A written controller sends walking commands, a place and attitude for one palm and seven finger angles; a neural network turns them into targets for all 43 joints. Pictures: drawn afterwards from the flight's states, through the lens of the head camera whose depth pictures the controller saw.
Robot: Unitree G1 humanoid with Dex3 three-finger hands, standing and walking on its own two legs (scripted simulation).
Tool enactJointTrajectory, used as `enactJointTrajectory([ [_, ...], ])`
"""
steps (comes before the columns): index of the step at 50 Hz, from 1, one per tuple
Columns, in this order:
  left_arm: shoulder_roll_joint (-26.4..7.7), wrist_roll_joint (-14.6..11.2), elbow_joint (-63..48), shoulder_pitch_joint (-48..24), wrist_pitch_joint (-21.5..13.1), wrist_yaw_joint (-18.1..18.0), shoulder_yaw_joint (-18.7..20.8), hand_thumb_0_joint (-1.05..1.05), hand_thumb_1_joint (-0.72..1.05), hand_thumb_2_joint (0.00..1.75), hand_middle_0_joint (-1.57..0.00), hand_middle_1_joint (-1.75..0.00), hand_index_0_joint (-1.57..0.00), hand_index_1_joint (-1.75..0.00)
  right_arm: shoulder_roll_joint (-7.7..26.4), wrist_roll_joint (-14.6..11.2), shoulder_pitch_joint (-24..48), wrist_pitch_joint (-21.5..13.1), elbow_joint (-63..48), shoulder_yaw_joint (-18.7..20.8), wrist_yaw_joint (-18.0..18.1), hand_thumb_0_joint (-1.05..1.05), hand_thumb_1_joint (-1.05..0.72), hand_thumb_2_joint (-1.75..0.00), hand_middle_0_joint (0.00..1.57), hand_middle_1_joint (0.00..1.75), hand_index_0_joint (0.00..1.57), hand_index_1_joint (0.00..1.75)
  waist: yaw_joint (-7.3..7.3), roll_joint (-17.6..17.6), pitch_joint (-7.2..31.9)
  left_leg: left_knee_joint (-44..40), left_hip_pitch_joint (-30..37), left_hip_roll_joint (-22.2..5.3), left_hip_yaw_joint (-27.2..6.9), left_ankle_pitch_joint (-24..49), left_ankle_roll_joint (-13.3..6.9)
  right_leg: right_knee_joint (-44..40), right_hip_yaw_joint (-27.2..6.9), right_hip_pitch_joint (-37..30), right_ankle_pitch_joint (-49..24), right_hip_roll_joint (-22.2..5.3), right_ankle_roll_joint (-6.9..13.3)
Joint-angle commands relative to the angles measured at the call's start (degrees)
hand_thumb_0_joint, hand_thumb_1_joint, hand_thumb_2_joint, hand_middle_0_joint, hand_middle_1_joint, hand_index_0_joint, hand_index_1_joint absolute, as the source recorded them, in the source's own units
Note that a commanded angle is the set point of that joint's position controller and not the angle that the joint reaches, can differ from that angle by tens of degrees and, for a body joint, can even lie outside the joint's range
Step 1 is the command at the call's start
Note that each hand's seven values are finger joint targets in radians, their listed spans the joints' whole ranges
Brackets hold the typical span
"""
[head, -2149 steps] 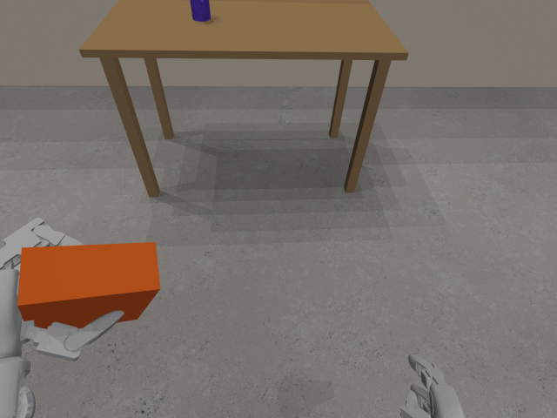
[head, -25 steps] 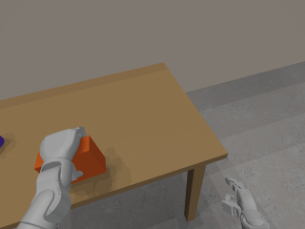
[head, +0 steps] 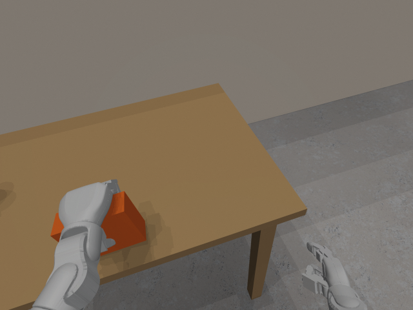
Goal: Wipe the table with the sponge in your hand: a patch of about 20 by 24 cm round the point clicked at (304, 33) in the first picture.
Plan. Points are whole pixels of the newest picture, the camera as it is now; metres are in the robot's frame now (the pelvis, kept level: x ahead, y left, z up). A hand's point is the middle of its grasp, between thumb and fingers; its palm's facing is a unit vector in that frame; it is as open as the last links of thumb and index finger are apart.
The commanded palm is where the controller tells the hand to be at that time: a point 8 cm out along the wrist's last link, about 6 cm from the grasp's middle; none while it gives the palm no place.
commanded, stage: lower the sponge onto the table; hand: left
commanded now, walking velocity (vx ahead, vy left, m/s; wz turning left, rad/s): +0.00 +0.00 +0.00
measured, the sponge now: (107, 231) +0.24 +0.26 +0.02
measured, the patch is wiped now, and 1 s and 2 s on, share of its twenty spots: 0.00 0.20 0.45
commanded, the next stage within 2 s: wipe forward along the first lane in 0.08 s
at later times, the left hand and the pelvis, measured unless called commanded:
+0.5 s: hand (99, 210) +0.27 +0.28 +0.05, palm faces -0.07 -0.06 -1.00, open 9.6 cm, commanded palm +0.26 +0.27 +0.11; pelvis +0.00 -0.01 +0.00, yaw +1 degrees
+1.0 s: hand (101, 187) +0.33 +0.30 +0.05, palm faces -0.11 -0.03 -0.99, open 9.6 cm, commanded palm +0.31 +0.30 +0.09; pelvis +0.00 -0.01 -0.01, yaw +1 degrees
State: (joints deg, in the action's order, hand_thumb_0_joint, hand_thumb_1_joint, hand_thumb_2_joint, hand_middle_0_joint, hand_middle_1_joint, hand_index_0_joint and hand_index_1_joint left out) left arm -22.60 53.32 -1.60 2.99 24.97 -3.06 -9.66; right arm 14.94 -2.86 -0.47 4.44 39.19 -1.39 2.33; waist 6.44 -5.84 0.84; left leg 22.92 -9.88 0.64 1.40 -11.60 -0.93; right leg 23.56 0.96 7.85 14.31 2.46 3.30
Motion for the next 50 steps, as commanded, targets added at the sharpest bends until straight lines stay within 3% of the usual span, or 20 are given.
enactJointTrajectory([
  [1,-14.95,2.33,-10.22,-14.49,0.01,-3.27,10.95,0.0,0.1,1.3,-1.2,-1.6,-1.2,-1.6,6.14,0.05,12.88,-2.75,-9.9,2.1,0.55,0.0,-0.9,-0.9,0.2,0.3,0.2,0.3,0.38,5.3,12.0,-0.24,5.03,1.33,-3.44,13.03,-2.08,-3.2,-7.73,-1.91,-14.82,-0.88,1.45],
  [2,-10.59,2.14,-10.68,-15.74,-0.15,-3.12,6.84,0.0,0.1,1.3,-1.2,-1.6,-1.2,-1.6,5.48,-0.11,12.4,-2.95,-10.6,1.9,0.62,0.0,-0.9,-0.9,0.2,0.3,0.2,0.3,-0.51,4.11,12.21,-0.05,4.61,1.2,-2.6,13.03,-2.29,-2.69,-5.82,-1.69,-15.1,-1.38,0.96],
  [6,-14.68,1.6,-6.7,-11.77,0.05,-3.09,11.37,0.0,0.1,1.3,-1.2,-1.6,-1.2,-1.6,6.33,-0.15,12.39,-2.66,-9.63,2.15,0.68,0.0,-0.9,-0.9,0.2,0.3,0.2,0.3,0.44,5.46,11.13,0.21,3.93,1.47,-3.25,12.82,-2.1,-2.87,-7.66,-1.89,-16.07,-1.04,1.29],
  [7,-10.83,1.44,-7.8,-12.81,-0.05,-2.72,7.75,0.0,0.1,1.3,-1.2,-1.6,-1.2,-1.6,5.85,-0.32,11.92,-2.56,-10.23,2.05,0.6,0.0,-0.9,-0.9,0.2,0.3,0.2,0.3,-0.48,5.31,11.76,0.33,3.29,1.39,-2.5,12.86,-2.23,-2.36,-6.04,-2.14,-16.56,-1.48,0.77],
  [11,-13.2,1.7,-5.35,-15.47,-0.18,-2.45,9.22,0.0,0.1,1.3,-1.2,-1.6,-1.2,-1.6,6.34,-0.38,12.23,-2.35,-9.57,2.02,0.84,0.0,-0.9,-0.9,0.2,0.3,0.2,0.3,-0.59,5.11,9.92,0.16,3.02,1.49,-3.29,10.69,-2.1,-3.22,-7.23,0.21,-12.84,-0.98,1.11],
  [12,-10.01,1.57,-4.62,-17.3,-0.3,-2.26,5.97,0.0,0.1,1.3,-1.2,-1.6,-1.2,-1.6,5.87,-0.54,11.25,-2.52,-10.07,1.91,1.09,0.0,-0.9,-0.9,0.2,0.3,0.2,0.3,-1.48,5.27,10.03,0.2,2.33,1.39,-2.65,9.77,-2.37,-2.95,-5.33,0.45,-11.97,-1.37,0.56],
  [16,-14.15,2.01,-0.99,-18.92,-1.85,-2.44,9.88,0.0,0.1,1.3,-1.2,-1.6,-1.2,-1.6,6.57,-0.36,10.6,-2.74,-8.85,2.31,1.64,0.0,-0.9,-0.9,0.2,0.3,0.2,0.3,-0.74,6.55,12.15,0.75,2.79,1.7,-2.74,10.13,-2.38,-2.77,-7.02,-0.35,-13.81,-1.04,0.83],
  [18,-11.11,1.38,0.66,-20.42,-2.86,-2.3,7.36,0.0,0.1,1.3,-1.2,-1.6,-1.2,-1.6,6.04,-0.72,9.68,-3.02,-8.93,2.17,1.68,0.0,-0.9,-0.9,0.2,0.3,0.2,0.3,-1.67,7.14,11.34,0.81,1.77,1.49,-2.47,9.84,-2.36,-2.49,-5.39,0.47,-13.97,-1.47,0.29],
  [21,-13.89,1.39,4.32,-23.28,-3.5,-2.43,9.47,0.0,0.1,1.3,-1.2,-1.6,-1.2,-1.6,6.72,-0.8,9.61,-2.86,-8.06,2.34,2.04,0.0,-0.9,-0.9,0.2,0.3,0.2,0.3,-1.77,7.15,10.16,0.59,1.12,1.65,-2.79,7.26,-2.32,-3.53,-6.88,1.75,-10.34,-1.11,0.51],
  [24,-11.31,1.4,6.72,-25.38,-4.93,-2.58,7.11,0.0,0.1,1.3,-1.2,-1.6,-1.2,-1.6,6.53,-0.94,8.12,-3.35,-7.99,2.6,2.09,0.0,-0.9,-0.9,0.2,0.3,0.2,0.3,-2.2,6.76,11.29,0.92,0.79,1.57,-2.4,7.39,-2.51,-2.92,-4.95,2.03,-10.97,-1.47,0.11],
  [26,-14.11,1.33,8.31,-25.16,-5.47,-2.92,9.94,0.0,0.1,1.3,-1.2,-1.6,-1.2,-1.6,6.97,-0.93,7.78,-3.25,-7.63,2.78,2.11,0.0,-0.9,-0.9,0.2,0.3,0.2,0.3,-1.71,7.11,12.54,1.33,0.7,1.66,-2.5,7.89,-2.49,-2.73,-6.29,1.28,-12.31,-1.27,0.42],
  [28,-10.8,1.35,9.52,-26.01,-5.98,-2.86,7.05,0.0,0.1,1.3,-1.2,-1.6,-1.2,-1.6,6.63,-1.14,6.92,-3.32,-7.83,2.86,1.94,0.0,-0.9,-0.9,0.2,0.3,0.2,0.3,-2.46,8.01,12.44,1.56,-0.31,1.58,-2.17,8.09,-2.51,-2.16,-4.61,1.66,-13.07,-1.59,-0.1],
  [31,-14.08,1.75,12.82,-27.97,-6.02,-3.24,9.67,0.0,0.1,1.3,-1.2,-1.6,-1.2,-1.6,7.39,-1.1,6.33,-2.85,-6.94,3.06,2.04,0.0,-0.9,-0.9,0.2,0.3,0.2,0.3,-2.34,8.05,11.97,1.64,-0.99,1.67,-2.33,7.35,-2.48,-2.31,-5.73,2.29,-12.41,-1.29,0.2],
  [32,-11.82,1.63,13.82,-28.47,-6.02,-3.18,7.52,0.0,0.1,1.3,-1.2,-1.6,-1.2,-1.6,7.23,-1.26,5.61,-2.85,-7.27,3.14,2.07,0.0,-0.9,-0.9,0.2,0.3,0.2,0.3,-2.96,8.67,11.96,1.76,-1.76,1.61,-1.89,6.96,-2.64,-2.05,-4.26,2.21,-12.16,-1.57,-0.23],
  [35,-12.82,1.86,18.07,-31.31,-6.26,-3.06,7.58,0.0,0.1,1.3,-1.2,-1.6,-1.2,-1.6,7.65,-1.49,4.62,-2.61,-6.33,3.15,2.13,0.0,-0.9,-0.9,0.2,0.3,0.2,0.3,-3.56,9.17,10.91,2.03,-2.9,1.63,-1.67,5.45,-2.59,-2.43,-4.82,3.53,-11.08,-1.76,-0.49],
  [36,-15.86,2.15,19.41,-30.87,-6.32,-3.19,10.41,0.0,0.1,1.3,-1.2,-1.6,-1.2,-1.6,7.94,-1.44,4.58,-2.5,-6.05,3.25,2.2,0.0,-0.9,-0.9,0.2,0.3,0.2,0.3,-2.92,8.81,11.19,2.09,-3.11,1.79,-2.08,5.17,-2.58,-2.51,-5.8,3.43,-10.23,-1.44,-0.07],
  [38,-12.86,2.15,21.61,-32.64,-6.72,-2.81,7.26,0.0,0.1,1.3,-1.2,-1.6,-1.2,-1.6,7.67,-1.68,3.51,-2.42,-6.19,3.15,2.17,0.0,-0.9,-0.9,0.2,0.3,0.2,0.3,-3.82,8.74,11.0,2.32,-3.96,1.68,-1.53,4.82,-2.67,-2.16,-4.42,4.03,-10.43,-1.79,-0.51],
  [41,-15.89,2.5,25.2,-34.35,-7.48,-2.56,9.62,0.0,0.1,1.3,-1.2,-1.6,-1.2,-1.6,8.42,-1.67,2.65,-1.92,-5.79,3.24,2.08,0.0,-0.9,-0.9,0.2,0.3,0.2,0.3,-3.54,8.42,11.23,2.45,-5.01,1.68,-1.92,4.11,-2.56,-2.05,-5.02,4.6,-9.41,-1.53,-0.13],
  [42,-13.78,2.41,26.4,-34.83,-7.86,-2.43,7.56,0.0,0.1,1.3,-1.2,-1.6,-1.2,-1.6,8.25,-1.71,1.6,-1.83,-5.95,3.38,2.07,0.0,-0.9,-0.9,0.2,0.3,0.2,0.3,-4.23,9.03,11.79,2.95,-5.36,1.63,-1.48,4.41,-2.78,-1.61,-3.96,4.28,-10.45,-1.76,-0.49],
  [50,-14.74,2.94,30.63,-37.58,-10.95,-3.26,8.63,0.0,0.1,1.3,-1.2,-1.6,-1.2,-1.6,8.71,-1.83,-1.09,-1.19,-5.89,4.09,1.49,0.0,-0.9,-0.9,0.2,0.3,0.2,0.3,-4.64,9.91,14.26,4.56,-6.86,1.32,-1.21,6.15,-2.85,-0.12,-3.63,4.86,-14.35,-1.89,-0.61],
])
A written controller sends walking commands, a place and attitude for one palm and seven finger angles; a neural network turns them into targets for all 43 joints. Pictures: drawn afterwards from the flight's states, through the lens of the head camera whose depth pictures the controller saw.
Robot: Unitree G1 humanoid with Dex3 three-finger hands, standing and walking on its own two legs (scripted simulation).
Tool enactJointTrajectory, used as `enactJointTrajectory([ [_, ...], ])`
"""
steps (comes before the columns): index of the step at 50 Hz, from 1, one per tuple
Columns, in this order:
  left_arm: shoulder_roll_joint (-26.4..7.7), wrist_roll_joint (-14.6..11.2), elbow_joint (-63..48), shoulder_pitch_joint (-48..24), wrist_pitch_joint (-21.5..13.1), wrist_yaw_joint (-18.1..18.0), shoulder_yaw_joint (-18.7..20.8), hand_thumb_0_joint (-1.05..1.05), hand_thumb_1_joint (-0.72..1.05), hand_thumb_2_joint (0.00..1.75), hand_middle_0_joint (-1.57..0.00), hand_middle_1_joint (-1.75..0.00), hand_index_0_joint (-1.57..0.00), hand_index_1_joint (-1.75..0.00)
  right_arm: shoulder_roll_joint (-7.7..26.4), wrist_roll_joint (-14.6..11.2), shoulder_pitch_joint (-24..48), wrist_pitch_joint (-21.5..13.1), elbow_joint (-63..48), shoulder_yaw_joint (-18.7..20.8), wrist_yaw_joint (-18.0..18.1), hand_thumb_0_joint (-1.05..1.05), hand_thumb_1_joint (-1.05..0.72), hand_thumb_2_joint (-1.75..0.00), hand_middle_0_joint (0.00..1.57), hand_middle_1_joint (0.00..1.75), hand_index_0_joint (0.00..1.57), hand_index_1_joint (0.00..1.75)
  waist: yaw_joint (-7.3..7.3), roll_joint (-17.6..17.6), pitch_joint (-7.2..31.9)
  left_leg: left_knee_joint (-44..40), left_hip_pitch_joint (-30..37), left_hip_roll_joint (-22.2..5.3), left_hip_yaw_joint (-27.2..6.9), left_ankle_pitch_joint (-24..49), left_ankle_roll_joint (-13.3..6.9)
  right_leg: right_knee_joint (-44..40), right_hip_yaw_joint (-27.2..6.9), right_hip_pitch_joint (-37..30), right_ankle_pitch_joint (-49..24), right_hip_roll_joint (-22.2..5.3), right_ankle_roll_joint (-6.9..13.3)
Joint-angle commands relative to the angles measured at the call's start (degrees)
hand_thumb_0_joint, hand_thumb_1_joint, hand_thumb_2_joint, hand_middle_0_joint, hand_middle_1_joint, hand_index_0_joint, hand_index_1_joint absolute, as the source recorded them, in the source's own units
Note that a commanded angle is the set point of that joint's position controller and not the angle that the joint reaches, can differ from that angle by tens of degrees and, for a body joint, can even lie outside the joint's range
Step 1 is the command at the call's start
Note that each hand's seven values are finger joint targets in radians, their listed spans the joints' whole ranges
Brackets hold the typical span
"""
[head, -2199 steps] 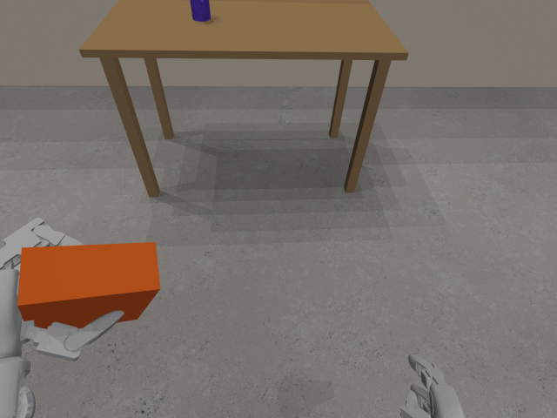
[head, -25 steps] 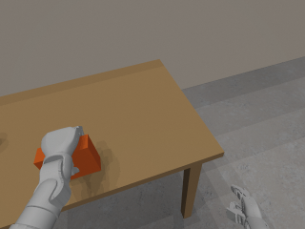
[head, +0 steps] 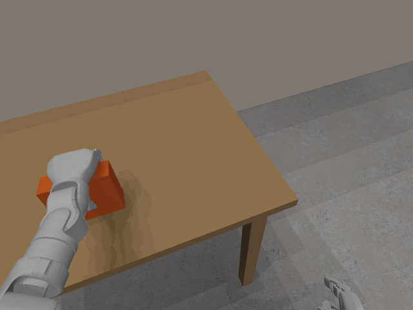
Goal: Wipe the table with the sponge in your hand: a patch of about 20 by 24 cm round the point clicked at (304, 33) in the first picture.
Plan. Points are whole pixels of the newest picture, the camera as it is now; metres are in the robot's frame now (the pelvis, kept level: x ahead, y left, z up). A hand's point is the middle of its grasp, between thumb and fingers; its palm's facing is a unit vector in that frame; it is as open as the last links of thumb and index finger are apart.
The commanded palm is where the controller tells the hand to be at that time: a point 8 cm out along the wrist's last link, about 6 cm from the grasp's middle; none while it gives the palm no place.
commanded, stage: wipe forward along the first lane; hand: left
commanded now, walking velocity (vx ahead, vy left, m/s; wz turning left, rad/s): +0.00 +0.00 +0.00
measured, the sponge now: (88, 198) +0.33 +0.31 +0.02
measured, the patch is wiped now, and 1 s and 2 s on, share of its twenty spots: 0.20 0.45 0.60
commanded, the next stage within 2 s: slide across to the middle lane in 0.80 s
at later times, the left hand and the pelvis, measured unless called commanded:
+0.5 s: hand (83, 167) +0.38 +0.32 +0.06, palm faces -0.12 -0.01 -0.99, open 9.6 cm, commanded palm +0.37 +0.32 +0.10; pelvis +0.00 +0.01 +0.00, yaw +0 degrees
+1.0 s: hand (83, 153) +0.42 +0.34 +0.06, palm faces -0.13 +0.01 -0.99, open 9.6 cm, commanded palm +0.41 +0.32 +0.10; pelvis +0.01 +0.02 -0.01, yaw +0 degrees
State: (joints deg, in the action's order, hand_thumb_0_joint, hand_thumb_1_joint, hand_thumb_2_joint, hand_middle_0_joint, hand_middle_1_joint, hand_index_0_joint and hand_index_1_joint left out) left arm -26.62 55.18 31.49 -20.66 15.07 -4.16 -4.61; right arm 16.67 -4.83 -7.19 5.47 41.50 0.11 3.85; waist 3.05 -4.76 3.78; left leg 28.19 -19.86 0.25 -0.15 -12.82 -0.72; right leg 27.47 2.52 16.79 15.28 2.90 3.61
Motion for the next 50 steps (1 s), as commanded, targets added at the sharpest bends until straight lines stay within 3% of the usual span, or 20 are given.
enactJointTrajectory([
  [1,-12.39,0.97,-2.33,-13.35,-1.33,-2.36,5.53,0.0,0.1,1.3,-1.2,-1.6,-1.2,-1.6,7.15,0.06,6.0,-2.21,-8.36,2.58,-0.04,0.0,-0.9,-0.9,0.2,0.3,0.2,0.3,-0.57,8.81,11.87,-0.87,2.8,1.77,-0.16,7.49,-3.03,-4.01,-5.84,-4.31,-15.2,-2.04,-0.58],
  [3,-10.85,1.16,-1.03,-13.95,-1.54,-2.93,3.96,0.0,0.1,1.3,-1.2,-1.6,-1.2,-1.6,7.08,0.05,4.79,-2.05,-7.97,2.82,-0.24,0.0,-0.9,-0.9,0.2,0.3,0.2,0.3,-1.44,8.93,11.02,-0.45,2.55,1.64,0.42,7.59,-3.14,-3.77,-5.09,-3.71,-15.94,-2.24,-0.91],
  [6,-15.06,1.35,0.61,-17.26,-1.64,-3.36,6.68,0.0,0.1,1.3,-1.2,-1.6,-1.2,-1.6,7.55,-0.17,4.96,-1.76,-7.61,2.53,-0.11,0.0,-0.9,-0.9,0.2,0.3,0.2,0.3,-1.34,9.14,10.71,-0.98,1.34,1.66,-0.15,6.0,-3.12,-4.19,-5.81,-3.1,-13.11,-2.01,-0.74],
  [8,-12.46,1.83,1.76,-18.14,-1.8,-3.71,4.2,0.0,0.1,1.3,-1.2,-1.6,-1.2,-1.6,7.28,-0.08,3.83,-1.73,-7.44,2.77,-0.22,0.0,-0.9,-0.9,0.2,0.3,0.2,0.3,-2.03,7.93,10.64,-0.73,1.76,1.53,0.26,5.92,-3.16,-3.9,-4.55,-2.18,-12.55,-2.23,-0.97],
  [10,-12.08,2.19,3.22,-20.12,-1.6,-3.81,3.16,0.0,0.1,1.3,-1.2,-1.6,-1.2,-1.6,7.31,-0.2,3.68,-1.45,-7.27,2.64,-0.29,0.0,-0.9,-0.9,0.2,0.3,0.2,0.3,-2.53,7.45,10.15,-0.83,1.59,1.57,0.15,5.1,-3.1,-4.23,-4.38,-1.09,-10.8,-2.21,-0.96],
  [11,-14.87,2.28,3.88,-21.17,-1.76,-3.88,5.67,0.0,0.1,1.3,-1.2,-1.6,-1.2,-1.6,7.47,-0.22,3.98,-1.47,-7.09,2.54,-0.14,0.0,-0.9,-0.9,0.2,0.3,0.2,0.3,-1.94,7.16,10.61,-1.13,1.55,1.42,-0.44,4.83,-3.11,-4.3,-4.81,-0.78,-9.59,-1.93,-0.59],
  [13,-13.03,2.43,5.04,-23.2,-2.0,-3.92,3.28,0.0,0.1,1.3,-1.2,-1.6,-1.2,-1.6,7.31,-0.23,2.7,-1.36,-6.99,2.69,-0.13,0.0,-0.9,-0.9,0.2,0.3,0.2,0.3,-2.89,6.86,11.24,-0.69,1.68,1.48,0.01,4.47,-3.19,-4.23,-4.14,-0.67,-9.3,-2.17,-0.99],
  [16,-17.67,2.78,8.32,-25.37,-2.79,-3.98,7.02,0.0,0.1,1.3,-1.2,-1.6,-1.2,-1.6,7.83,-0.12,2.32,-1.09,-6.47,2.52,0.08,0.0,-0.9,-0.9,0.2,0.3,0.2,0.3,-2.35,7.42,12.22,-0.72,0.88,1.22,-0.58,4.94,-3.18,-3.95,-4.54,-0.78,-9.5,-1.99,-0.65],
  [17,-14.74,2.86,8.97,-25.71,-3.13,-3.95,4.09,0.0,0.1,1.3,-1.2,-1.6,-1.2,-1.6,7.52,-0.06,1.52,-0.93,-6.61,2.64,0.01,0.0,-0.9,-0.9,0.2,0.3,0.2,0.3,-3.16,7.25,12.18,-0.19,1.12,1.33,-0.19,5.28,-3.29,-3.64,-3.9,-0.75,-10.39,-2.13,-0.9],
  [20,-14.96,2.98,10.44,-26.68,-3.8,-4.08,4.1,0.0,0.1,1.3,-1.2,-1.6,-1.2,-1.6,7.58,-0.13,0.78,-0.75,-6.63,2.73,-0.28,0.0,-0.9,-0.9,0.2,0.3,0.2,0.3,-3.33,7.28,12.84,-0.01,0.89,1.26,-0.1,5.71,-3.21,-3.65,-3.88,-0.84,-11.27,-2.18,-1.0],
  [21,-17.85,2.77,10.47,-26.85,-4.33,-4.14,6.99,0.0,0.1,1.3,-1.2,-1.6,-1.2,-1.6,7.85,-0.09,0.98,-0.83,-6.55,2.66,-0.24,0.0,-0.9,-0.9,0.2,0.3,0.2,0.3,-2.44,6.26,13.87,-0.21,0.87,1.02,-0.43,6.41,-3.18,-3.47,-4.34,-1.23,-11.79,-2.04,-0.58],
  [25,-16.74,3.65,13.29,-30.2,-4.9,-4.49,4.73,0.0,0.1,1.3,-1.2,-1.6,-1.2,-1.6,7.99,-0.1,-0.79,-0.46,-5.83,2.85,-0.47,0.0,-0.9,-0.9,0.2,0.3,0.2,0.3,-4.2,6.6,12.41,0.33,0.68,0.97,-0.34,6.15,-3.23,-3.39,-3.48,1.0,-11.01,-1.96,-0.89],
  [26,-18.05,3.57,13.24,-30.3,-5.32,-4.5,6.21,0.0,0.1,1.3,-1.2,-1.6,-1.2,-1.6,8.02,-0.13,-0.55,-0.57,-5.95,2.76,-0.51,0.0,-0.9,-0.9,0.2,0.3,0.2,0.3,-3.27,5.02,13.3,-0.1,0.93,0.84,-0.82,6.69,-3.12,-3.22,-3.61,1.14,-10.66,-1.78,-0.41],
  [28,-16.46,3.96,14.15,-32.11,-5.55,-4.74,4.16,0.0,0.1,1.3,-1.2,-1.6,-1.2,-1.6,8.08,0.0,-1.92,-0.46,-5.55,3.05,-0.65,0.0,-0.9,-0.9,0.2,0.3,0.2,0.3,-4.61,5.57,13.39,0.67,1.29,0.75,-0.5,6.99,-3.19,-2.98,-3.23,1.76,-11.25,-1.81,-0.76],
  [31,-16.77,3.91,14.95,-32.53,-5.99,-5.12,5.12,0.0,0.1,1.3,-1.2,-1.6,-1.2,-1.6,8.09,0.1,-2.28,-0.46,-5.3,3.2,-0.84,0.0,-0.9,-0.9,0.2,0.3,0.2,0.3,-3.89,4.97,15.38,0.71,1.72,0.6,-0.96,8.95,-3.11,-2.61,-3.36,1.64,-12.56,-1.6,-0.3],
  [34,-16.4,4.45,16.49,-33.75,-6.07,-5.58,4.19,0.0,0.1,1.3,-1.2,-1.6,-1.2,-1.6,8.4,0.23,-3.82,-0.11,-4.54,3.61,-1.15,0.0,-0.9,-0.9,0.2,0.3,0.2,0.3,-4.9,6.27,15.61,1.52,1.7,0.47,-0.83,9.54,-3.07,-2.16,-2.91,2.16,-13.53,-1.56,-0.59],
  [42,-20.62,4.67,19.96,-36.26,-6.31,-6.03,6.54,0.0,0.1,1.3,-1.2,-1.6,-1.2,-1.6,9.13,0.42,-5.81,0.34,-3.74,3.69,-1.35,0.0,-0.9,-0.9,0.2,0.3,0.2,0.3,-5.04,5.79,17.13,2.07,0.63,0.49,-0.99,10.82,-3.14,-1.67,-3.0,1.6,-14.88,-1.44,-0.54],
  [44,-18.71,5.3,20.68,-39.0,-6.2,-5.93,4.1,0.0,0.1,1.3,-1.2,-1.6,-1.2,-1.6,8.94,0.22,-6.18,0.43,-3.67,3.56,-1.5,0.0,-0.9,-0.9,0.2,0.3,0.2,0.3,-6.33,5.44,15.22,1.96,0.63,0.31,-1.32,9.9,-3.05,-1.88,-2.63,4.13,-13.02,-1.31,-0.6],
  [46,-18.08,4.66,19.04,-39.19,-6.75,-5.79,4.58,0.0,0.1,1.3,-1.2,-1.6,-1.2,-1.6,8.59,0.35,-5.74,0.12,-3.92,3.61,-1.58,0.0,-0.9,-0.9,0.2,0.3,0.2,0.3,-5.32,2.43,17.07,1.7,2.32,0.03,-1.67,11.31,-2.86,-1.8,-2.76,4.45,-12.86,-1.18,-0.11],
  [50,-16.18,3.3,15.46,-40.15,-7.39,-6.31,3.3,0.0,0.1,1.3,-1.2,-1.6,-1.2,-1.6,8.18,0.36,-5.92,0.23,-4.13,3.97,-1.73,0.0,-0.9,-0.9,0.2,0.3,0.2,0.3,-5.65,3.32,20.15,2.21,4.68,-0.11,-1.42,13.2,-2.83,-1.88,-2.81,2.12,-15.11,-1.14,-0.42],
])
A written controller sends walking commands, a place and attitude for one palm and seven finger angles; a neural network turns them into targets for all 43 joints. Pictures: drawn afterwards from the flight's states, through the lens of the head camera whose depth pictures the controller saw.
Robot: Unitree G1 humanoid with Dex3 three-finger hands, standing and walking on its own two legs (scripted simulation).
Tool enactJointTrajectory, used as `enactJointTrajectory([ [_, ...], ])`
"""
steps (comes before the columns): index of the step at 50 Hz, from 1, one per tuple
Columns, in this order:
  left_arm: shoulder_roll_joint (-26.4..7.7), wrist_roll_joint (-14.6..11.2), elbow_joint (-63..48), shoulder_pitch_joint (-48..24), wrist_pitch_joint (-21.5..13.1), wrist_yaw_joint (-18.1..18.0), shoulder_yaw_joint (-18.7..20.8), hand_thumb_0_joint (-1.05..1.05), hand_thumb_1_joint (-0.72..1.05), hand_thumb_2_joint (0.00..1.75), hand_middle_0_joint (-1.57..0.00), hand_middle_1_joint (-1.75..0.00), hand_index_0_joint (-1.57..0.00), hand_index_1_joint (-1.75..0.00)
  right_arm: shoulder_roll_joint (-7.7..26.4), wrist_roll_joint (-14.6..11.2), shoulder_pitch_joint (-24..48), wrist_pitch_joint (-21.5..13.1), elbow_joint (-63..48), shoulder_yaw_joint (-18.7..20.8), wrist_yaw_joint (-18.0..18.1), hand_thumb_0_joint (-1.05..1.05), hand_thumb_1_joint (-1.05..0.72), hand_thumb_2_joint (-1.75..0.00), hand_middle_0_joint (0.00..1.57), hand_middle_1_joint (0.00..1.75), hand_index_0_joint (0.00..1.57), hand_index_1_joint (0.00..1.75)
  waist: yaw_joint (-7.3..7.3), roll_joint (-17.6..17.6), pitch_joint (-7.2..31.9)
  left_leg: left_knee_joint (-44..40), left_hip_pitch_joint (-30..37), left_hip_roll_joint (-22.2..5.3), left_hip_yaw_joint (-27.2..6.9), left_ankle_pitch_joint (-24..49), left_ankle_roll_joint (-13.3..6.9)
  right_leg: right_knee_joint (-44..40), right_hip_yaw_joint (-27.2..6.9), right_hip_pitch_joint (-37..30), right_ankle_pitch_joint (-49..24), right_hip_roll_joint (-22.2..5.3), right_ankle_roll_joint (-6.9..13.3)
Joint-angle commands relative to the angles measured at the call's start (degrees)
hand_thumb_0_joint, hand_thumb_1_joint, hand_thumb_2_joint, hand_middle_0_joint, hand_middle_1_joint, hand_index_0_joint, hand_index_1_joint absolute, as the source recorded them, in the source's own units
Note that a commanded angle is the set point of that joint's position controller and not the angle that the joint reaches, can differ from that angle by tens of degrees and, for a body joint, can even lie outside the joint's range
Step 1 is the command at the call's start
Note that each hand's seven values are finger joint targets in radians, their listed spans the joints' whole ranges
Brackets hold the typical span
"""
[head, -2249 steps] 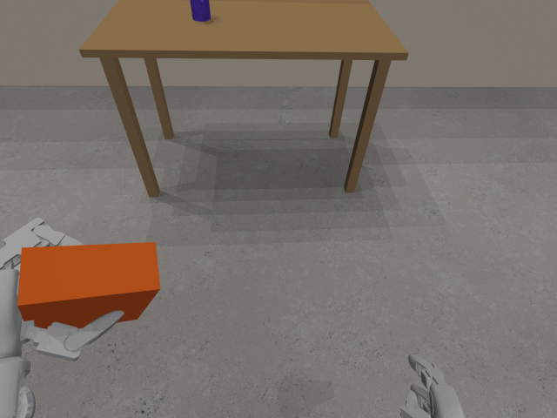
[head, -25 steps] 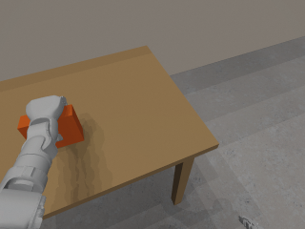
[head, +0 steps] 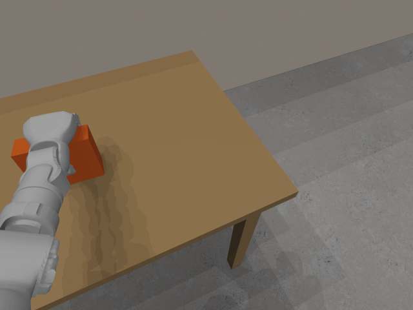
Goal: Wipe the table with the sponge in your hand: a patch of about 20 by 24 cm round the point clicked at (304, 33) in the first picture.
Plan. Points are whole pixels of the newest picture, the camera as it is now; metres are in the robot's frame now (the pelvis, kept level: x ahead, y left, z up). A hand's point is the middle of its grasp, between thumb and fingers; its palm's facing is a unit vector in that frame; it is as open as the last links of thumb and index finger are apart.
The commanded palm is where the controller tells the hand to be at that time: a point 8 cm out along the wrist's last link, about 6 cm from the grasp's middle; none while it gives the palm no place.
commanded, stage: slide across to the middle lane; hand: left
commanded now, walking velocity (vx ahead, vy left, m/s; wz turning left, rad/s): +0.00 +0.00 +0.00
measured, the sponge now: (66, 164) +0.40 +0.33 +0.02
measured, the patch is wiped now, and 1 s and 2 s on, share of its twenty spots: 0.45 0.60 0.75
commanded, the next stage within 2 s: wipe back along the middle lane in 0.54 s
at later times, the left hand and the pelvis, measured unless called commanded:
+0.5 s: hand (89, 139) +0.44 +0.27 +0.06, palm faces -0.08 -0.02 -1.00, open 9.6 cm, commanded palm +0.42 +0.25 +0.12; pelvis +0.01 +0.01 +0.00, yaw +1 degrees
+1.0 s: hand (100, 146) +0.42 +0.24 +0.06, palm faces -0.05 -0.02 -1.00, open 9.6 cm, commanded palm +0.39 +0.23 +0.10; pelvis +0.02 +0.00 +0.01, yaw +0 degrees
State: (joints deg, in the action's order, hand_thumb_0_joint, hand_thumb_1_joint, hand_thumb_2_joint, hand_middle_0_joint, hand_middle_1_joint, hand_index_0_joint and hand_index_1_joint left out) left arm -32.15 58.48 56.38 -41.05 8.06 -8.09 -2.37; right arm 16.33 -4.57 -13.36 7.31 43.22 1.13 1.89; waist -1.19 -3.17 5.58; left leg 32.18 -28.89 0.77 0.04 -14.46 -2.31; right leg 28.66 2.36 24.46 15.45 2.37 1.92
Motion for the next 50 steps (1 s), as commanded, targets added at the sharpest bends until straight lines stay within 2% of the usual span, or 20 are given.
enactJointTrajectory([
  [1,-10.47,-0.94,-9.94,-19.31,-0.53,-2.45,2.09,0.0,0.1,1.3,-1.2,-1.6,-1.2,-1.6,8.24,0.04,0.77,-1.86,-5.74,3.03,0.31,0.0,-0.9,-0.9,0.2,0.3,0.2,0.3,-0.87,1.92,18.76,-2.26,14.01,-0.71,-1.86,15.43,-1.25,-3.26,-2.68,-5.95,-15.52,-0.59,1.42],
  [4,-10.2,-0.99,-11.47,-20.81,0.21,-3.08,1.22,0.0,0.1,1.3,-1.2,-1.6,-1.2,-1.6,8.33,-0.02,1.05,-1.88,-5.24,3.07,0.19,0.0,-0.9,-0.9,0.2,0.3,0.2,0.3,-1.28,1.07,17.91,-2.55,15.34,-0.84,-2.02,15.6,-1.11,-3.42,-2.27,-5.59,-14.98,-0.62,1.28],
  [8,-4.91,-1.85,-13.98,-22.35,1.17,-3.25,-2.44,0.0,0.1,1.3,-1.2,-1.6,-1.2,-1.6,7.67,0.03,1.9,-2.35,-4.9,3.12,0.08,0.0,-0.9,-0.9,0.2,0.3,0.2,0.3,-1.8,-0.59,17.22,-2.76,18.53,-1.14,-2.84,17.72,-0.69,-3.55,-1.58,-3.74,-14.43,-0.42,1.53],
  [11,-4.49,-2.18,-13.29,-22.87,2.46,-3.37,-1.85,0.0,0.1,1.3,-1.2,-1.6,-1.2,-1.6,7.55,0.0,2.98,-2.36,-4.55,2.8,0.14,0.0,-0.9,-0.9,0.2,0.3,0.2,0.3,-1.19,0.43,16.97,-3.55,18.59,-1.27,-3.51,17.45,-0.32,-3.62,-1.31,-3.49,-13.36,-0.29,1.82],
  [14,-2.26,-1.25,-12.26,-25.87,4.16,-3.45,-4.58,0.0,0.1,1.3,-1.2,-1.6,-1.2,-1.6,7.38,0.12,2.94,-2.09,-4.25,2.65,0.12,0.0,-0.9,-0.9,0.2,0.3,0.2,0.3,-2.1,0.17,16.21,-3.66,19.11,-1.35,-3.83,16.45,0.11,-3.46,-0.84,-2.19,-11.96,-0.34,1.66],
  [18,0.01,-1.33,-12.49,-26.97,5.27,-3.76,-5.37,0.0,0.1,1.3,-1.2,-1.6,-1.2,-1.6,7.01,0.61,3.4,-1.89,-4.33,2.65,-0.08,0.0,-0.9,-0.9,0.2,0.3,0.2,0.3,-1.7,-0.1,19.32,-2.74,20.85,-1.47,-3.72,20.18,0.71,-2.55,-0.54,-2.84,-14.45,-0.4,1.77],
  [21,-1.37,-1.02,-10.92,-26.86,6.79,-4.14,-3.2,0.0,0.1,1.3,-1.2,-1.6,-1.2,-1.6,7.1,0.86,4.15,-1.27,-4.16,2.46,-0.27,0.0,-0.9,-0.9,0.2,0.3,0.2,0.3,-0.87,0.75,19.16,-2.91,20.19,-1.58,-3.9,21.67,1.1,-2.41,-0.51,-3.55,-15.46,-0.29,2.06],
  [25,-1.15,-0.32,-9.7,-27.84,8.58,-4.86,-3.91,0.0,0.1,1.3,-1.2,-1.6,-1.2,-1.6,6.9,1.06,4.36,-0.67,-4.52,2.08,-0.45,0.0,-0.9,-0.9,0.2,0.3,0.2,0.3,-1.31,2.57,19.53,-2.56,18.61,-1.28,-2.77,21.52,0.63,-2.12,-0.66,-5.66,-18.19,-0.56,1.58],
  [26,-3.18,-0.72,-9.84,-26.55,8.83,-5.02,-1.18,0.0,0.1,1.3,-1.2,-1.6,-1.2,-1.6,7.04,1.15,4.83,-0.62,-4.58,2.13,-0.4,0.0,-0.9,-0.9,0.2,0.3,0.2,0.3,-0.03,2.06,20.56,-2.69,18.3,-1.17,-2.68,22.24,0.52,-2.18,-1.09,-6.91,-19.3,-0.59,1.82],
  [30,0.66,-0.95,-9.62,-28.42,10.18,-4.74,-5.09,0.0,0.1,1.3,-1.2,-1.6,-1.2,-1.6,6.64,0.92,4.6,-0.43,-4.91,1.98,-0.6,0.0,-0.9,-0.9,0.2,0.3,0.2,0.3,-1.58,2.44,19.86,-2.38,17.91,-0.99,-1.95,21.79,0.05,-2.25,-1.1,-7.45,-21.17,-0.84,1.26],
  [31,-1.91,-1.41,-9.49,-27.51,10.08,-4.74,-2.15,0.0,0.1,1.3,-1.2,-1.6,-1.2,-1.6,6.85,0.95,4.9,-0.52,-4.71,2.03,-0.47,0.0,-0.9,-0.9,0.2,0.3,0.2,0.3,-0.7,2.77,20.71,-2.47,17.76,-1.0,-2.03,22.32,-0.06,-2.39,-1.51,-8.64,-22.09,-0.85,1.45],
  [32,-0.79,-1.24,-9.83,-27.94,10.08,-4.48,-4.09,0.0,0.1,1.3,-1.2,-1.6,-1.2,-1.6,6.94,1.02,4.42,-0.42,-4.89,1.96,-0.46,0.0,-0.9,-0.9,0.2,0.3,0.2,0.3,-1.34,2.91,20.74,-2.12,17.89,-0.8,-1.94,22.97,-0.1,-2.06,-1.36,-9.16,-23.46,-0.93,1.32],
  [34,2.77,-1.57,-10.76,-24.37,10.11,-3.99,-5.89,0.0,0.1,1.3,-1.2,-1.6,-1.2,-1.6,6.47,0.91,4.54,-0.37,-5.29,2.28,-0.83,0.0,-0.9,-0.9,0.2,0.3,0.2,0.3,-0.87,2.4,21.47,-1.75,18.9,-0.93,-1.58,24.92,-0.13,-1.92,-1.28,-9.51,-25.29,-0.94,1.3],
  [36,2.11,-2.23,-12.67,-19.99,10.12,-3.58,-4.15,0.0,0.1,1.3,-1.2,-1.6,-1.2,-1.6,6.66,0.84,5.69,-0.05,-6.06,2.31,-0.97,0.0,-0.9,-0.9,0.2,0.3,0.2,0.3,0.83,2.03,22.44,-2.18,19.02,-0.91,-1.88,26.6,0.08,-2.04,-1.57,-11.12,-26.15,-0.87,1.69],
  [38,4.1,-2.47,-13.41,-18.28,10.64,-3.37,-6.23,0.0,0.1,1.3,-1.2,-1.6,-1.2,-1.6,6.68,0.59,5.89,0.22,-6.2,2.32,-1.13,0.0,-0.9,-0.9,0.2,0.3,0.2,0.3,-0.01,3.61,19.82,-2.27,18.15,-0.84,-1.5,24.9,-0.21,-2.3,-1.3,-10.93,-26.22,-0.96,1.36],
  [40,5.5,-3.15,-13.78,-15.52,11.68,-3.3,-7.0,0.0,0.1,1.3,-1.2,-1.6,-1.2,-1.6,6.69,0.3,6.79,0.44,-6.61,2.22,-1.19,0.0,-0.9,-0.9,0.2,0.3,0.2,0.3,0.2,5.03,18.16,-2.78,17.21,-0.58,-0.95,22.89,-0.52,-3.0,-1.48,-11.58,-26.11,-1.0,1.23],
  [41,3.61,-3.57,-13.71,-13.67,12.14,-3.27,-4.7,0.0,0.1,1.3,-1.2,-1.6,-1.2,-1.6,6.88,0.18,7.49,0.58,-6.57,2.1,-1.15,0.0,-0.9,-0.9,0.2,0.3,0.2,0.3,1.19,4.76,17.91,-3.29,16.35,-0.42,-1.18,22.3,-0.49,-3.16,-1.8,-12.38,-25.88,-0.99,1.5],
  [45,6.25,-3.77,-15.79,-11.75,14.2,-2.98,-7.72,0.0,0.1,1.3,-1.2,-1.6,-1.2,-1.6,6.71,-0.24,8.71,0.95,-7.28,1.82,-1.06,0.0,-0.9,-0.9,0.2,0.3,0.2,0.3,0.9,5.66,16.31,-4.04,16.12,-0.07,-0.78,20.5,-0.63,-3.57,-1.54,-12.99,-25.16,-1.12,1.31],
  [47,4.08,-4.01,-16.91,-9.56,14.89,-2.77,-5.85,0.0,0.1,1.3,-1.2,-1.6,-1.2,-1.6,7.05,-0.15,9.48,1.27,-7.61,1.75,-0.92,0.0,-0.9,-0.9,0.2,0.3,0.2,0.3,1.72,5.27,16.11,-4.1,16.31,-0.04,-0.72,21.0,-0.67,-3.54,-1.68,-14.11,-26.16,-1.24,1.5],
  [50,6.0,-4.22,-17.52,-6.01,16.32,-2.08,-7.22,0.0,0.1,1.3,-1.2,-1.6,-1.2,-1.6,6.75,-0.45,10.56,1.62,-8.48,1.49,-0.94,0.0,-0.9,-0.9,0.2,0.3,0.2,0.3,1.85,6.52,14.89,-4.5,15.57,0.34,-0.37,19.37,-0.71,-4.09,-1.94,-14.52,-25.69,-1.29,1.31],
])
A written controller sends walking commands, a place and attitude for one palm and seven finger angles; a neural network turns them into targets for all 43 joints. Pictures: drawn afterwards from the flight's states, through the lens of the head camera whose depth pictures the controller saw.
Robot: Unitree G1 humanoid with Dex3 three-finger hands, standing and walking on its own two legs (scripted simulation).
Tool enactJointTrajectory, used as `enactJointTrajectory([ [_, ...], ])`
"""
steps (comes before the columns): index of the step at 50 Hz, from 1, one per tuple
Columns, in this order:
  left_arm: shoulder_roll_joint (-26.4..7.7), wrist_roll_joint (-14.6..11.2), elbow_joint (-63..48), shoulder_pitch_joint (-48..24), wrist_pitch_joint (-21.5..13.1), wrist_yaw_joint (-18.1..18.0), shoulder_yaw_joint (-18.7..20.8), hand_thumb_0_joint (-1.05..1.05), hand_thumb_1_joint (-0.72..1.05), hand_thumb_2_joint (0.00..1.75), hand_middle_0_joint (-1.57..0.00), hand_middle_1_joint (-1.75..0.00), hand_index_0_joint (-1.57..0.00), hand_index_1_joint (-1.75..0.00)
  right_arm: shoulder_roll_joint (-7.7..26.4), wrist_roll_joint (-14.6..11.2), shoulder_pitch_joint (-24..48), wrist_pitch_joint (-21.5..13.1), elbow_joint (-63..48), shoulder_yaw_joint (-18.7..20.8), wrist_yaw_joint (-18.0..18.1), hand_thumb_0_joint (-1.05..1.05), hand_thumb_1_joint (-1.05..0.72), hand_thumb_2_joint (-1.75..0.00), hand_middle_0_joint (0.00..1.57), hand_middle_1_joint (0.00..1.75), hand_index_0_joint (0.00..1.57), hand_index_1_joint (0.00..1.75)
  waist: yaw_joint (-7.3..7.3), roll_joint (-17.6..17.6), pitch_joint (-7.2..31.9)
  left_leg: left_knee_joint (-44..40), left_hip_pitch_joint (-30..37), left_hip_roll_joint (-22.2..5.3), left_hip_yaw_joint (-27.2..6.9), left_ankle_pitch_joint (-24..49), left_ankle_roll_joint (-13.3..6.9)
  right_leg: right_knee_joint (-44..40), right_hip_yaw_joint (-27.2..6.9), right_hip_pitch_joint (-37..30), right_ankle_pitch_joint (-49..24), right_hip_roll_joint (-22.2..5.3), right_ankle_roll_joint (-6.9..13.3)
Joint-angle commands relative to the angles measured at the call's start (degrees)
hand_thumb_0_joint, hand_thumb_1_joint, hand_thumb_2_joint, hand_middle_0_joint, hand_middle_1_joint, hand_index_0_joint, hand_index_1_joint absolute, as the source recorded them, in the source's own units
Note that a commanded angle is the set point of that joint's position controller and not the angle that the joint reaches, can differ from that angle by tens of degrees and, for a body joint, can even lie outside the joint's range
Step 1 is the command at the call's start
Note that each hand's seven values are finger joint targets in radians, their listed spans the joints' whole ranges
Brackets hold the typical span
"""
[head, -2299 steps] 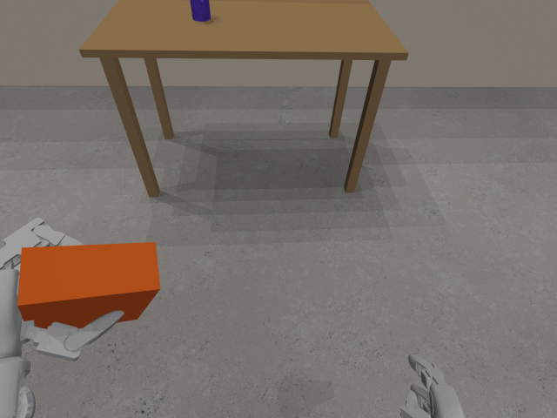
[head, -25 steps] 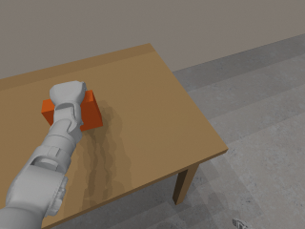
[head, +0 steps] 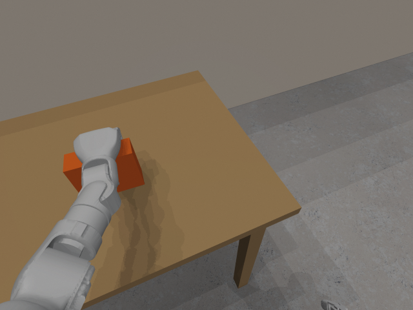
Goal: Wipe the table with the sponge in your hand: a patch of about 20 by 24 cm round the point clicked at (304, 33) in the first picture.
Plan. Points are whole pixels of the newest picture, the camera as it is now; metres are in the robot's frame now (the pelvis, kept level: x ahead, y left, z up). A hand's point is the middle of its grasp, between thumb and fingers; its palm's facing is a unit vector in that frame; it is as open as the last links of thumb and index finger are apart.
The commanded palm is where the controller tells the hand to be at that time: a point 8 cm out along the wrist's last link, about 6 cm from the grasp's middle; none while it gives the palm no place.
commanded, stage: wipe back along the middle lane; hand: left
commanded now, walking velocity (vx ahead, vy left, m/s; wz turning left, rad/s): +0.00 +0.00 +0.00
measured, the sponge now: (109, 175) +0.39 +0.25 +0.02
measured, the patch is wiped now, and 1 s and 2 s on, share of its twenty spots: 0.60 0.75 0.90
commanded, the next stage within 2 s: slide across to the third lane in 1.34 s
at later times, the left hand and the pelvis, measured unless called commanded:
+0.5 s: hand (112, 181) +0.35 +0.22 +0.06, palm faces -0.02 -0.03 -1.00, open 9.6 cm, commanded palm +0.32 +0.20 +0.09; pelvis -0.01 +0.00 +0.00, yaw +1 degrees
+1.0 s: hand (117, 198) +0.31 +0.20 +0.06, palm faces +0.01 -0.06 -1.00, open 9.6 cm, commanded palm +0.27 +0.18 +0.09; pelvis -0.01 -0.01 +0.00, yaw +0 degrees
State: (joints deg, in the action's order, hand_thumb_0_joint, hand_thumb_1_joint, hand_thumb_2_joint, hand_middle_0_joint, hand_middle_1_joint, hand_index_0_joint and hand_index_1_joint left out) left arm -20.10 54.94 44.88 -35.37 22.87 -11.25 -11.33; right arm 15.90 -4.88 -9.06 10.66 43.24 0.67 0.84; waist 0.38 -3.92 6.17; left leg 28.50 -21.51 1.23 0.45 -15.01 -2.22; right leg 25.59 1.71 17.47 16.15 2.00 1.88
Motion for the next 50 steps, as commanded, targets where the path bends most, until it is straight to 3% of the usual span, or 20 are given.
enactJointTrajectory([
  [1,-7.44,-0.68,-7.15,-12.43,1.52,1.31,2.96,0.0,0.1,1.3,-1.2,-1.6,-1.2,-1.6,7.35,-0.22,7.2,-1.58,-8.69,1.77,0.3,0.0,-0.9,-0.9,0.2,0.3,0.2,0.3,0.46,7.28,14.5,-1.22,8.21,-0.26,-1.14,20.14,-0.69,-0.94,-1.52,-7.82,-26.18,-0.96,1.56],
  [2,-4.91,-0.61,-9.05,-12.73,1.62,1.51,0.2,0.0,0.1,1.3,-1.2,-1.6,-1.2,-1.6,7.14,-0.21,7.3,-1.46,-9.17,1.73,0.3,0.0,-0.9,-0.9,0.2,0.3,0.2,0.3,0.12,5.95,14.73,-1.07,9.2,-0.12,-1.02,20.56,-0.72,-0.74,-1.12,-7.47,-26.21,-0.95,1.58],
  [8,-3.19,-0.38,-11.13,-8.67,3.2,1.85,-0.68,0.0,0.1,1.3,-1.2,-1.6,-1.2,-1.6,6.78,-0.42,9.25,-0.92,-10.31,1.35,0.22,0.0,-0.9,-0.9,0.2,0.3,0.2,0.3,0.4,7.24,11.86,-1.38,9.08,-0.08,-1.17,18.82,-0.5,-1.07,-1.08,-5.93,-24.06,-0.81,1.7],
  [10,-1.51,-0.7,-12.76,-7.26,3.72,1.72,-1.68,0.0,0.1,1.3,-1.2,-1.6,-1.2,-1.6,6.44,-0.38,9.97,-0.85,-10.83,1.37,0.11,0.0,-0.9,-0.9,0.2,0.3,0.2,0.3,0.79,6.97,13.08,-1.2,9.76,0.12,-0.92,19.1,-0.53,-1.01,-1.28,-6.61,-24.54,-0.86,1.72],
  [11,-2.9,-1.29,-14.07,-6.41,3.89,1.77,0.17,0.0,0.1,1.3,-1.2,-1.6,-1.2,-1.6,6.48,-0.44,10.9,-0.87,-11.29,1.34,0.2,0.0,-0.9,-0.9,0.2,0.3,0.2,0.3,1.46,7.18,13.74,-1.4,9.85,0.01,-1.21,19.48,-0.55,-1.1,-1.55,-7.41,-24.83,-0.82,1.87],
  [13,-0.61,-0.84,-15.07,-6.76,4.41,1.87,-2.64,0.0,0.1,1.3,-1.2,-1.6,-1.2,-1.6,6.29,-0.51,11.27,-0.61,-11.44,1.15,0.24,0.0,-0.9,-0.9,0.2,0.3,0.2,0.3,0.7,6.86,12.47,-1.42,9.89,0.18,-1.01,18.57,-0.43,-1.05,-1.3,-6.61,-23.86,-0.91,1.73],
  [16,0.48,-1.26,-16.69,-4.77,4.96,1.93,-2.62,0.0,0.1,1.3,-1.2,-1.6,-1.2,-1.6,6.11,-0.53,12.39,-0.67,-11.87,1.07,-0.11,0.0,-0.9,-0.9,0.2,0.3,0.2,0.3,1.31,7.27,13.11,-1.46,10.63,-0.09,-1.47,19.71,-0.26,-0.69,-1.27,-6.65,-24.12,-0.74,2.03],
  [22,1.08,-1.85,-19.91,-1.86,6.48,1.86,-3.28,0.0,0.1,1.3,-1.2,-1.6,-1.2,-1.6,5.96,-0.5,13.86,-0.53,-12.52,0.71,-0.34,0.0,-0.9,-0.9,0.2,0.3,0.2,0.3,1.67,8.29,11.85,-1.65,10.46,0.15,-1.28,18.33,-0.38,-0.67,-1.3,-7.42,-23.67,-0.78,1.9],
  [25,-0.5,-1.6,-20.35,-0.41,7.3,1.91,-2.13,0.0,0.1,1.3,-1.2,-1.6,-1.2,-1.6,5.95,-0.57,14.27,-0.53,-12.43,0.46,-0.34,0.0,-0.9,-0.9,0.2,0.3,0.2,0.3,2.11,7.92,11.05,-2.02,9.87,0.33,-1.32,17.33,-0.31,-0.81,-1.6,-7.75,-22.84,-0.82,1.95],
  [27,1.5,-1.8,-23.03,1.77,7.31,2.15,-3.64,0.0,0.1,1.3,-1.2,-1.6,-1.2,-1.6,5.84,-0.46,14.73,-0.68,-13.33,0.54,-0.6,0.0,-0.9,-0.9,0.2,0.3,0.2,0.3,2.34,8.14,12.38,-1.53,10.6,0.31,-1.31,19.03,-0.44,-0.23,-1.42,-8.75,-24.71,-0.78,1.97],
  [30,1.21,-1.89,-24.72,6.8,7.74,2.11,-2.99,0.0,0.1,1.3,-1.2,-1.6,-1.2,-1.6,5.72,-0.53,15.37,-0.81,-13.73,0.49,-1.19,0.0,-0.9,-0.9,0.2,0.3,0.2,0.3,2.9,8.79,11.43,-1.47,9.93,0.36,-1.17,19.24,-0.29,-0.07,-1.7,-9.17,-25.83,-0.76,1.93],
  [33,1.48,-1.86,-26.33,5.87,8.63,2.23,-3.86,0.0,0.1,1.3,-1.2,-1.6,-1.2,-1.6,5.65,-0.79,16.23,-0.74,-13.77,0.4,-1.25,0.0,-0.9,-0.9,0.2,0.3,0.2,0.3,2.51,8.04,9.43,-2.11,9.83,0.21,-1.39,17.0,-0.36,-0.58,-1.84,-7.68,-22.3,-0.63,1.97],
  [37,3.24,-2.07,-28.72,9.63,9.52,2.4,-5.2,0.0,0.1,1.3,-1.2,-1.6,-1.2,-1.6,5.48,-0.75,17.12,-0.92,-14.49,0.45,-1.7,0.0,-0.9,-0.9,0.2,0.3,0.2,0.3,3.16,8.19,9.99,-1.95,10.38,0.18,-1.54,17.56,-0.39,-0.12,-1.63,-8.3,-22.16,-0.51,2.11],
  [40,4.43,-1.95,-29.79,8.12,9.97,2.65,-6.89,0.0,0.1,1.3,-1.2,-1.6,-1.2,-1.6,5.38,-0.81,17.64,-1.01,-14.34,0.41,-1.87,0.0,-0.9,-0.9,0.2,0.3,0.2,0.3,2.7,8.1,9.53,-2.02,10.57,0.15,-1.42,16.07,-0.45,-0.34,-1.8,-7.24,-20.39,-0.47,2.06],
  [41,2.24,-1.84,-30.06,9.84,10.07,2.6,-4.45,0.0,0.1,1.3,-1.2,-1.6,-1.2,-1.6,5.55,-0.81,18.04,-0.98,-14.48,0.51,-1.94,0.0,-0.9,-0.9,0.2,0.3,0.2,0.3,3.39,8.56,9.58,-2.27,10.24,-0.01,-2.06,16.34,-0.35,-0.24,-2.44,-7.51,-20.21,-0.24,2.42],
  [42,4.67,-2.14,-31.09,10.6,10.24,2.73,-6.92,0.0,0.1,1.3,-1.2,-1.6,-1.2,-1.6,5.25,-0.79,18.27,-1.03,-14.9,0.36,-1.97,0.0,-0.9,-0.9,0.2,0.3,0.2,0.3,3.17,7.95,9.75,-2.07,10.7,0.15,-1.5,16.15,-0.49,-0.12,-1.71,-7.92,-20.23,-0.49,2.1],
  [45,3.93,-2.26,-31.84,12.04,10.52,2.77,-6.35,0.0,0.1,1.3,-1.2,-1.6,-1.2,-1.6,5.22,-0.86,18.62,-1.05,-14.97,0.19,-2.12,0.0,-0.9,-0.9,0.2,0.3,0.2,0.3,3.4,8.89,9.1,-2.28,10.02,0.23,-1.5,15.44,-0.44,-0.23,-2.03,-8.2,-20.15,-0.51,2.03],
  [46,1.76,-2.13,-32.55,11.77,10.67,2.79,-4.16,0.0,0.1,1.3,-1.2,-1.6,-1.2,-1.6,5.5,-0.85,19.37,-0.97,-14.93,0.22,-2.08,0.0,-0.9,-0.9,0.2,0.3,0.2,0.3,3.71,8.71,8.86,-2.49,9.96,0.1,-1.84,15.51,-0.38,-0.36,-2.83,-8.12,-20.14,-0.33,2.36],
  [47,4.06,-2.14,-33.04,11.73,10.77,2.86,-6.58,0.0,0.1,1.3,-1.2,-1.6,-1.2,-1.6,5.15,-0.82,19.2,-0.96,-14.99,0.15,-2.05,0.0,-0.9,-0.9,0.2,0.3,0.2,0.3,3.2,8.65,8.95,-2.26,10.43,0.23,-1.33,15.55,-0.54,-0.18,-2.18,-8.35,-20.39,-0.54,2.02],
  [50,2.98,-2.07,-33.63,14.03,11.1,2.87,-5.68,0.0,0.1,1.3,-1.2,-1.6,-1.2,-1.6,5.12,-0.9,19.66,-1.07,-15.15,-0.06,-2.21,0.0,-0.9,-0.9,0.2,0.3,0.2,0.3,3.58,8.51,7.97,-2.37,10.07,0.34,-1.24,15.3,-0.43,-0.38,-2.67,-8.45,-20.47,-0.51,2.07],
])
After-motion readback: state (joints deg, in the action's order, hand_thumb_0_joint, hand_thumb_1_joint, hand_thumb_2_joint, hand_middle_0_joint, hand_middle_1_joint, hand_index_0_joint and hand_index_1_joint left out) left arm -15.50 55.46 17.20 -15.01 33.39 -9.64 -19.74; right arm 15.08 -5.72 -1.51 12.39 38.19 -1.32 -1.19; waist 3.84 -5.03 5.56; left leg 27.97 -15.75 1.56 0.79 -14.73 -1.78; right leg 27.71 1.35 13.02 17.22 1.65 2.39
